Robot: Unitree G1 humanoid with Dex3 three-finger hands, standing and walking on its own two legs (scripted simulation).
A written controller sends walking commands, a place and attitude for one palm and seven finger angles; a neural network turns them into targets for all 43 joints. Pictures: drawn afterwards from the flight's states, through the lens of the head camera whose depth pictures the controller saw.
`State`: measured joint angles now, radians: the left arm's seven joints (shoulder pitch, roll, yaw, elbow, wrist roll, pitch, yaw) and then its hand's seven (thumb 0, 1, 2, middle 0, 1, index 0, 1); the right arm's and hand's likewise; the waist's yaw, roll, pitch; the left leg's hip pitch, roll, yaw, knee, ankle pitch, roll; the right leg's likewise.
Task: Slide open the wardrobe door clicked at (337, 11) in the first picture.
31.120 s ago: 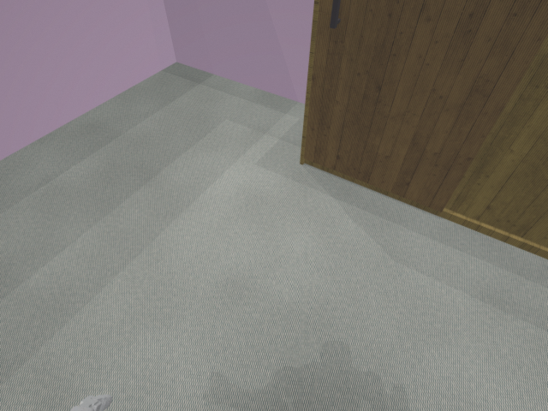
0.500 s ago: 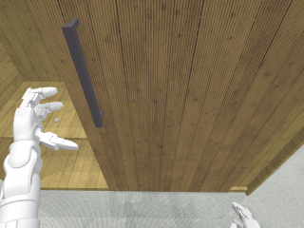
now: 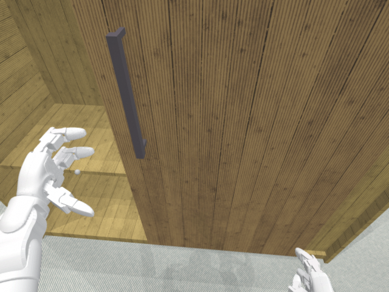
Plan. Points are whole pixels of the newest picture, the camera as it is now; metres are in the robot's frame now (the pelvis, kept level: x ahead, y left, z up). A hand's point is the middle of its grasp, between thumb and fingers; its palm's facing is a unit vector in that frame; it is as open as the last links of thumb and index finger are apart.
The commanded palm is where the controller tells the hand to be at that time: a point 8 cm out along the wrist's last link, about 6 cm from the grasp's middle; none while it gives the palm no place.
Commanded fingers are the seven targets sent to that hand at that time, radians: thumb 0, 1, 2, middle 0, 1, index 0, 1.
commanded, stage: draw the hand back to the body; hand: left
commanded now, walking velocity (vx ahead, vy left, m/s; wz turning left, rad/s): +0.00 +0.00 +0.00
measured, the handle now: (132, 102) +0.47 +0.21 +0.17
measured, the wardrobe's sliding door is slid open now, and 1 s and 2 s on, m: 0.58 0.58 0.58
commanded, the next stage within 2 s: step back with the hand held close in 1.48 s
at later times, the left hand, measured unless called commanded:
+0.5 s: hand (54, 186) +0.22 +0.26 +0.16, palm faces +0.26 -0.94 -0.19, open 14.3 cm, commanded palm +0.18 +0.30 +0.17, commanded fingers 0.00 -0.15 0.39 -0.24 -0.92 -0.24 -0.92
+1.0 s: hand (46, 181) +0.22 +0.28 +0.17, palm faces +0.43 -0.83 -0.34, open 9.8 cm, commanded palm +0.17 +0.31 +0.19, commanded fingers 0.00 0.75 0.83 -0.20 -0.38 -0.20 -0.38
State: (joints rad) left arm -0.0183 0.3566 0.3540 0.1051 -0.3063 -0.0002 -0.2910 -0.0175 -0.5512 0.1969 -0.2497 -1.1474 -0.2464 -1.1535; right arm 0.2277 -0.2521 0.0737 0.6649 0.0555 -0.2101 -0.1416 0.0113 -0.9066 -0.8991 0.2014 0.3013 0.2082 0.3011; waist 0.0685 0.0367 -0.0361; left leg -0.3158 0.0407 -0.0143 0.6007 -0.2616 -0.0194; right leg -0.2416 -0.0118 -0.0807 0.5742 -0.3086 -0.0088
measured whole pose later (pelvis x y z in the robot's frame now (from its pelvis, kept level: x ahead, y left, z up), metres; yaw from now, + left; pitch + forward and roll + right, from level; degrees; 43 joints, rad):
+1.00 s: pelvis +0.02 +0.02 +0.01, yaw -2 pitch -5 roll +0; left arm 0.41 0.33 0.33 -0.36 -0.07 -0.09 0.10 0.00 0.40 0.66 -0.22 -0.59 -0.22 -0.59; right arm 0.20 -0.22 0.03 0.67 -0.02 -0.15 -0.08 0.01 -0.91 -0.90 0.20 0.30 0.21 0.30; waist 0.08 0.04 0.02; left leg -0.10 0.02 0.04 0.41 -0.21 0.00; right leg -0.05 -0.03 -0.03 0.38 -0.24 0.02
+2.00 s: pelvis -0.01 +0.04 +0.01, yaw -4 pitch +0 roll -1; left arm 0.53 0.43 0.41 -0.48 -0.05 -0.17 0.12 0.01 0.89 0.90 -0.21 -0.30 -0.21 -0.30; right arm 0.19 -0.23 -0.01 0.54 0.00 -0.03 -0.09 0.01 -0.91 -0.90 0.20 0.30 0.21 0.30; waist 0.01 0.00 0.02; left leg -0.29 0.02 0.07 0.47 -0.18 0.03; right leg -0.24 -0.03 0.00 0.43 -0.19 0.04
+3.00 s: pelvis -0.20 +0.07 +0.02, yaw -3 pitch +4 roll -5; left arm 0.52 0.43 0.43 -0.55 -0.06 -0.23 0.14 0.01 0.89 0.90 -0.21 -0.30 -0.21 -0.30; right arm 0.19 -0.16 0.01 0.59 -0.03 -0.16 -0.05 0.01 -0.91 -0.90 0.20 0.30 0.21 0.30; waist 0.03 -0.01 -0.04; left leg -0.44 0.05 0.05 0.29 0.01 0.04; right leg -0.15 0.08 -0.06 0.56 -0.51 -0.03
